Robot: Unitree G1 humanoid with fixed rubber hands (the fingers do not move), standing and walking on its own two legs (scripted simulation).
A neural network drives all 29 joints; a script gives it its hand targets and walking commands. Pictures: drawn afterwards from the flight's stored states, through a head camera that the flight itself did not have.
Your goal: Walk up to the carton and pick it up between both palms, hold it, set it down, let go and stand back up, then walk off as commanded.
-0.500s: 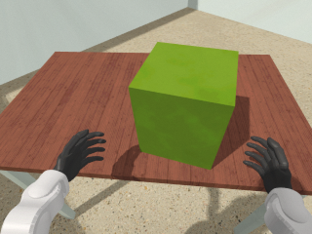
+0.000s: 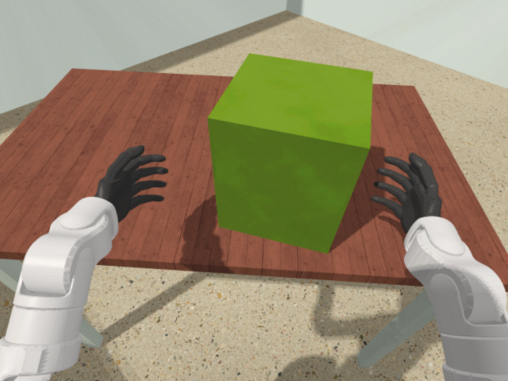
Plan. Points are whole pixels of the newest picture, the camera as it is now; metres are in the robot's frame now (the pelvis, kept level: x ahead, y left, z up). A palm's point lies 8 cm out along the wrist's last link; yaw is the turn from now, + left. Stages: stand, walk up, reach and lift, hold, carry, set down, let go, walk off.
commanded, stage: reach and lift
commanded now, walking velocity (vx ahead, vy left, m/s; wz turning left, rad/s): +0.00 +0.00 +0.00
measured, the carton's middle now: (289, 155) +0.47 -0.05 +0.10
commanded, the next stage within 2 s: none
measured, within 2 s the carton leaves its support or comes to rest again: neither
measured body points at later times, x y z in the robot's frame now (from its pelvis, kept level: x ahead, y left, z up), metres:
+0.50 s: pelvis -0.02 +0.00 +0.00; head +0.00 +0.02 +0.45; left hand +0.44 +0.17 +0.18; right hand +0.38 -0.22 +0.18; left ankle +0.02 +0.11 -0.75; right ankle +0.02 -0.15 -0.75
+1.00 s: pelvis +0.01 -0.01 +0.00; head +0.04 +0.03 +0.44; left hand +0.50 +0.17 +0.22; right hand +0.44 -0.22 +0.22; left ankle +0.02 +0.11 -0.75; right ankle +0.02 -0.15 -0.75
